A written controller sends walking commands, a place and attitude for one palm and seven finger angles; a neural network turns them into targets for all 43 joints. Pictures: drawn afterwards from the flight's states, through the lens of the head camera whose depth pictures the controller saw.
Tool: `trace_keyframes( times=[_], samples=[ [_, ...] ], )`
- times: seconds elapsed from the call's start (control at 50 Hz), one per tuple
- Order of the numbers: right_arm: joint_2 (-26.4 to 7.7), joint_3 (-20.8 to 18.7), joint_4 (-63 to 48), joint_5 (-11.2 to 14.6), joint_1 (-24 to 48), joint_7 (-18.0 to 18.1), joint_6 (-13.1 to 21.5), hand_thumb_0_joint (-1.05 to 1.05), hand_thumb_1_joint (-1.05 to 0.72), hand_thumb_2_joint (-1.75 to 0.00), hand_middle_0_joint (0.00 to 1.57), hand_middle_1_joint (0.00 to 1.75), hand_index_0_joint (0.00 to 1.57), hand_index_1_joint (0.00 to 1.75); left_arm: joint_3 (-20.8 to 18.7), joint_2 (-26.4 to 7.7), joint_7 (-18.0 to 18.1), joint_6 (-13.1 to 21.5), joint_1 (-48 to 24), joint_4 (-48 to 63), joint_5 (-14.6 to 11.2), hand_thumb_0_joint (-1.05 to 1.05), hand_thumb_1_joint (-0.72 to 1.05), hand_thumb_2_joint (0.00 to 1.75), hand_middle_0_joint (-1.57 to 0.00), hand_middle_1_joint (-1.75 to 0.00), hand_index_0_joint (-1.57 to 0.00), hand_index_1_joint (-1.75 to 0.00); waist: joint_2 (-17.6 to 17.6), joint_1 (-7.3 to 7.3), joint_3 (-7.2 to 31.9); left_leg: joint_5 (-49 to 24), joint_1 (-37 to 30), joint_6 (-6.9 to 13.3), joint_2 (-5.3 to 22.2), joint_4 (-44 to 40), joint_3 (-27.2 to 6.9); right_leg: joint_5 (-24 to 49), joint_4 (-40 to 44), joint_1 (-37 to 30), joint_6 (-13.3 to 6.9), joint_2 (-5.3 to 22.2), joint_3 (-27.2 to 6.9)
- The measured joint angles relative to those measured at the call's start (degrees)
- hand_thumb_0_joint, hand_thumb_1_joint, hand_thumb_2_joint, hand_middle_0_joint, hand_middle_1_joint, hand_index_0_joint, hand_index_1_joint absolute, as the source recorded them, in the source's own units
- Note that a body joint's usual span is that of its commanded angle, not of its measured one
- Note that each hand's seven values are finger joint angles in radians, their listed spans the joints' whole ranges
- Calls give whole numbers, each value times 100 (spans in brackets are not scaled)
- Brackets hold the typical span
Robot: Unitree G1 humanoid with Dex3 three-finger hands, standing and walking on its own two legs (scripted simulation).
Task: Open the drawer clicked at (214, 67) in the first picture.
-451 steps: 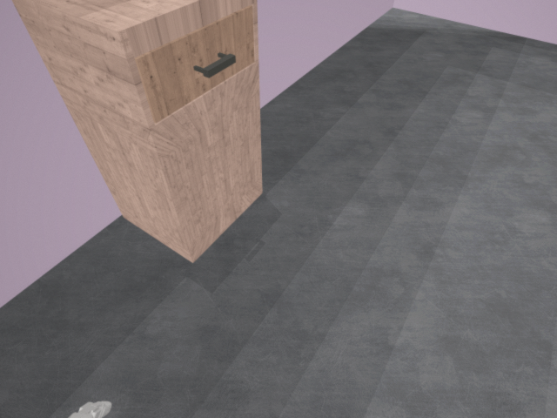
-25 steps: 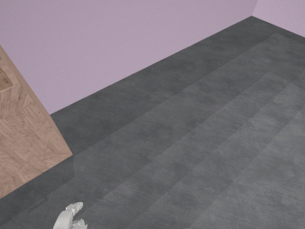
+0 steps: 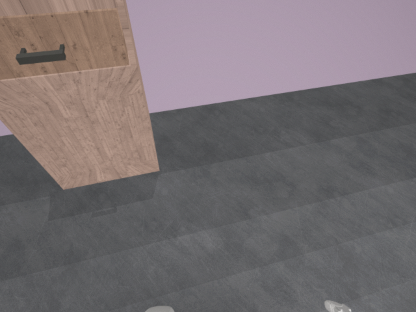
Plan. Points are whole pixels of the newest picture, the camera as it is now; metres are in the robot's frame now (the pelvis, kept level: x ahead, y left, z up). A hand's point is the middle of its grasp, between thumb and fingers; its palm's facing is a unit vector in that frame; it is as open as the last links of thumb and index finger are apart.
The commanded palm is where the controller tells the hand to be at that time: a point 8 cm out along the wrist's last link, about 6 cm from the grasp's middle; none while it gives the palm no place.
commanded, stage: turn to face it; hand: left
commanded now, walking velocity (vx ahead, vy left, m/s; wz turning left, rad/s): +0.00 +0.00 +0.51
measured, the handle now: (42, 53) +0.73 +0.54 +0.03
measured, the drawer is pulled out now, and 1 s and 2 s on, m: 0.00 0.00 0.00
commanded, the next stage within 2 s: take the last steps up to it in 0.50 s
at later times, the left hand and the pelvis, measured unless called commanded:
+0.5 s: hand out of the picture +0.05 +0.19 -0.13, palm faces +0.23 -0.93 -0.29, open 7.4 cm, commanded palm none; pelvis +0.00 -0.03 +0.01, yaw +13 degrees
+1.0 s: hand out of the picture -0.10 +0.21 -0.16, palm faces +0.40 -0.89 -0.20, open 7.4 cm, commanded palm none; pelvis +0.00 +0.03 +0.02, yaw +20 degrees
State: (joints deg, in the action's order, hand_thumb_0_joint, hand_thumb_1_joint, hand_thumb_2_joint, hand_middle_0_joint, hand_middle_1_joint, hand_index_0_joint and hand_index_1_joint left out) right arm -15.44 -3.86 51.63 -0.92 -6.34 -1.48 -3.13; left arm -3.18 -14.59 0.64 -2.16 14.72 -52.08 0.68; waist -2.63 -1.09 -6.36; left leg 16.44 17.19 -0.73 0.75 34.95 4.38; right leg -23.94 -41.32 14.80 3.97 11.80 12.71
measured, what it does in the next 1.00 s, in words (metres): steps on the spot, turning left: right foot, then left foot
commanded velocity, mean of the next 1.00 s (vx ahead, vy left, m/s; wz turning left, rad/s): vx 0.13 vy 0.02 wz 0.23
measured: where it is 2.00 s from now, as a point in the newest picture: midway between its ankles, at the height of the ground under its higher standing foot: (175, 282)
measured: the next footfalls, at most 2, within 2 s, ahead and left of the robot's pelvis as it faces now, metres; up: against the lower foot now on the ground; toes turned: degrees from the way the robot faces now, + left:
right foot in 0.44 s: +0.07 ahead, -0.13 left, +0.00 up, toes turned +9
left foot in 0.86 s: -0.04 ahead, +0.13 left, +0.00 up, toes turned +25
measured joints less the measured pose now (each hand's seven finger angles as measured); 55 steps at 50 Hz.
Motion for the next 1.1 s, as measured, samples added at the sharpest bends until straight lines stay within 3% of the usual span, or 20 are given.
trace_keyframes(
  times=[0.06,0.1,0.16,0.32,0.38,0.42,0.44,0.5,0.56,0.62,0.72,0.84,0.88,0.94,1.0,1.1],
  samples=[
    [84,67,-115,13,96,41,135,1,-91,-90,20,30,20,30,-82,-184,57,-200,-61,-151,-14,1,91,90,-20,-30,-20,-30,-61,-56,-2,189,80,233,-61,151,-118,-762,-1521,646,83,-301,-612],
    [124,96,-150,-2,89,104,157,1,-91,-90,20,30,20,30,-114,-230,46,-220,-130,-192,-19,1,91,90,-20,-30,-20,-30,-2,-42,31,92,2,247,-81,-60,-256,-563,-2077,949,109,-473,-801],
    [171,140,-133,-10,56,136,153,0,-91,-90,20,30,20,30,-117,-236,12,-157,-222,-118,-16,1,91,90,-19,-30,-20,-30,72,-44,81,-151,-149,271,-148,-434,-420,-172,-2221,1188,148,-587,-966],
    [320,174,-33,-34,-179,111,88,1,-90,-90,20,30,20,30,-26,-35,22,-101,-487,100,-28,1,91,90,-19,-30,-20,-30,280,89,205,-408,-250,232,-303,-754,-825,-63,-1192,992,149,-794,-1146],
    [338,154,34,-47,-287,108,38,1,-90,-90,20,30,21,30,27,90,29,-42,-544,169,-53,1,91,90,-19,-30,-20,-30,390,158,234,-389,-157,149,-328,-637,-979,41,-376,632,87,-928,-1117],
    [339,131,84,-24,-377,107,11,1,-90,-90,20,30,21,30,72,154,27,46,-515,223,-59,1,91,90,-19,-30,-20,-30,430,170,282,-309,-27,65,-370,-431,-1061,539,515,235,44,-994,-1067],
    [334,114,101,1,-430,101,5,1,-90,-90,20,30,21,30,91,174,33,112,-473,252,-38,1,91,90,-20,-30,-20,-30,424,152,324,-218,94,28,-407,-228,-1068,796,889,90,-64,-981,-1064],
    [235,12,211,12,-486,116,-93,1,-90,-90,20,30,20,30,167,372,45,167,-411,196,12,1,91,90,-20,-30,-20,-30,612,181,285,911,612,-22,-434,1284,-1039,681,739,79,-448,-996,-873],
    [154,-47,340,-11,-551,93,-159,1,-91,-90,20,30,20,30,194,505,59,139,-273,108,16,1,91,90,-20,-30,-20,-30,631,191,297,819,976,-88,-340,2649,-812,725,946,-91,-515,-918,-752],
    [127,-67,447,-14,-618,82,-164,1,-91,-90,20,30,20,30,198,557,68,133,-173,-16,32,1,91,90,-20,-30,-20,-30,567,204,306,612,985,-180,-164,2954,-674,825,1132,-197,-500,-829,-636],
    [155,-27,628,-34,-704,60,-165,1,-91,-90,20,30,20,30,160,539,34,215,-2,-224,63,1,90,90,-20,-30,-20,-30,394,84,343,738,516,-231,100,2010,-462,916,1345,-286,-443,-687,-450],
    [257,75,648,-22,-660,27,37,1,-91,-90,20,30,20,30,65,346,-19,267,362,-598,80,1,90,90,-20,-30,-20,-30,154,-140,445,682,-289,-73,156,105,-86,880,1332,-290,-235,-481,-309],
    [292,108,600,-25,-660,59,194,1,-91,-90,20,30,20,30,30,263,-32,199,520,-745,36,1,90,90,-20,-30,-20,-30,121,-145,503,172,-579,52,122,-547,-11,611,973,-169,-164,-434,-324],
    [466,172,564,-48,-712,134,364,1,-91,-90,20,30,20,30,-3,161,-29,10,646,-1007,49,1,91,90,-20,-30,-20,-30,26,-126,539,249,-745,200,67,-491,109,-216,-438,328,-218,-541,-642],
    [614,248,624,-40,-911,214,467,0,-91,-90,20,30,20,30,4,146,-98,0,577,-1115,57,1,91,90,-20,-30,-20,-30,81,-37,543,176,-1098,245,23,-951,101,141,-1529,883,-247,-623,-726],
    [769,297,967,-3,-1321,265,561,1,-92,-90,20,30,20,30,43,223,-141,113,253,-979,49,1,91,90,-19,-30,-19,-30,146,6,487,-4,-1611,317,-118,-1631,62,743,-1780,1474,-136,-572,-794]
  ],
)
